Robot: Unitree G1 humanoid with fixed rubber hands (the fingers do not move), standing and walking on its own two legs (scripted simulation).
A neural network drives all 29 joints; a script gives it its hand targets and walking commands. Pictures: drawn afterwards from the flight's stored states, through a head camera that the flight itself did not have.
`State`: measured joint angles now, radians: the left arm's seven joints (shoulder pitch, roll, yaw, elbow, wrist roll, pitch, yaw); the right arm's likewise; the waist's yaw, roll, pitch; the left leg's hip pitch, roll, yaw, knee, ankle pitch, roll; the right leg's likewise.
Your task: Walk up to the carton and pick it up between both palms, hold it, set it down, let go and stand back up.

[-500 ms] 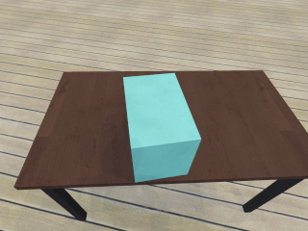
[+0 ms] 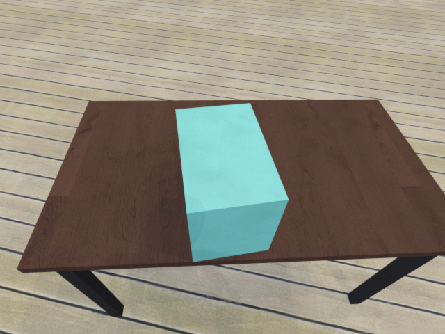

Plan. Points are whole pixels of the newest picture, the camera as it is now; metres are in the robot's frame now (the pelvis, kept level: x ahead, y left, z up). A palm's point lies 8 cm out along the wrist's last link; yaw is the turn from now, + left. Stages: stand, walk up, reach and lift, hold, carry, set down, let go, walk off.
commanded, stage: stand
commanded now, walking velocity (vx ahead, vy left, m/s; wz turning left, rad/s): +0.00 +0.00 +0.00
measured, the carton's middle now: (222, 180) +0.45 +0.00 -0.04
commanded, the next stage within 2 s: none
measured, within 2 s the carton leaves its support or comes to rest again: neither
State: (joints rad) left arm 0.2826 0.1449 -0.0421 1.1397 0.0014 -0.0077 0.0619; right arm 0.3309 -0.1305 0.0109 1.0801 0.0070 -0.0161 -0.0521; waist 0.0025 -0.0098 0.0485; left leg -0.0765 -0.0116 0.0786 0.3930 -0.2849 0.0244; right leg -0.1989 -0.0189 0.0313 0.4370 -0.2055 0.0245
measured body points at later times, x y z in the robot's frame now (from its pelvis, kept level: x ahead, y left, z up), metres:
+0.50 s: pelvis +0.00 -0.01 +0.00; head +0.00 +0.00 +0.45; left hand -0.01 +0.21 -0.16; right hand -0.02 -0.22 -0.16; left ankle -0.04 +0.10 -0.74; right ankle +0.02 -0.13 -0.74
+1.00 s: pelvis -0.01 -0.01 +0.00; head -0.01 -0.02 +0.45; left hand -0.02 +0.21 -0.16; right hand -0.04 -0.23 -0.16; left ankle -0.04 +0.10 -0.74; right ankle +0.02 -0.13 -0.74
